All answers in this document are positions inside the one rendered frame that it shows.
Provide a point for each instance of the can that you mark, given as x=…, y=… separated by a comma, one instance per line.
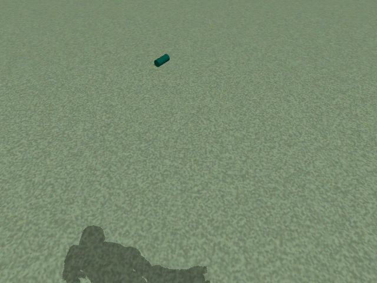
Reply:
x=158, y=62

